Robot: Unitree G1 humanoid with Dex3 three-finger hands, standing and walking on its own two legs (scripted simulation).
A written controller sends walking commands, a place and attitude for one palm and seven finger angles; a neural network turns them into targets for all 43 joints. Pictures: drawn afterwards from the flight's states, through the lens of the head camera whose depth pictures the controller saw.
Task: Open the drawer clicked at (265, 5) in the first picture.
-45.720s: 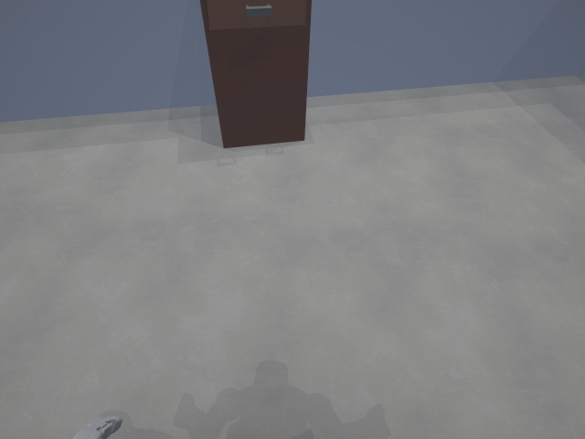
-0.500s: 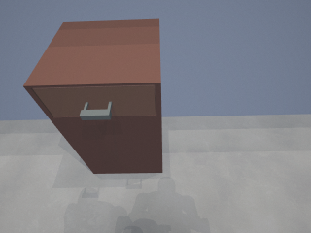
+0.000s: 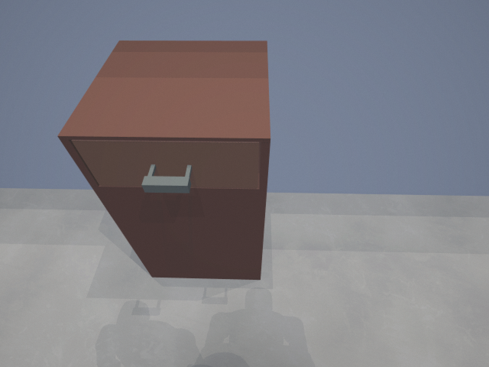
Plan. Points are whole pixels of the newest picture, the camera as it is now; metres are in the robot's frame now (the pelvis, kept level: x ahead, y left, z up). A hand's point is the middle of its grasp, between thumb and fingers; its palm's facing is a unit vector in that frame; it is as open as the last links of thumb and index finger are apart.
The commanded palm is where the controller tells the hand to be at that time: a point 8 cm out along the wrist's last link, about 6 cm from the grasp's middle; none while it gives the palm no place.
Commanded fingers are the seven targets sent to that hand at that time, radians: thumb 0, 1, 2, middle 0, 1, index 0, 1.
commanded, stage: come to a stop and stand still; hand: left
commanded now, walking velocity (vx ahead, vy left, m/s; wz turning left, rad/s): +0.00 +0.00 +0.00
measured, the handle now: (169, 176) +0.51 +0.22 -0.05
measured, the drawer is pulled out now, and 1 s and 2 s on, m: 0.00 0.00 0.00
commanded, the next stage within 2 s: look again from close up in 0.48 s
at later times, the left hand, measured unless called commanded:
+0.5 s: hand out of the picture +0.06 +0.20 -0.17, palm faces +0.00 -0.97 -0.23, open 7.3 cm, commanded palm none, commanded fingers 0.00 0.90 0.90 -0.20 -0.30 -0.20 -0.30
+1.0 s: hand out of the picture +0.02 +0.17 -0.17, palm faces +0.02 -0.98 -0.20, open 7.3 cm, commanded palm none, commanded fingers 0.00 0.90 0.90 -0.20 -0.30 -0.20 -0.30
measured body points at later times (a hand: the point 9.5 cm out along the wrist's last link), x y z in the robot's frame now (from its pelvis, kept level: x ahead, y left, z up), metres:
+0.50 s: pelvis +0.03 +0.02 +0.00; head +0.05 +0.01 +0.45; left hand +0.06 +0.25 -0.15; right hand +0.02 -0.19 -0.17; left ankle -0.04 +0.10 -0.73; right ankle -0.01 -0.10 -0.73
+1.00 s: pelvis +0.03 +0.00 +0.00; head +0.05 -0.02 +0.45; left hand +0.02 +0.22 -0.15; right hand +0.02 -0.22 -0.16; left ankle -0.04 +0.10 -0.73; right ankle -0.01 -0.10 -0.73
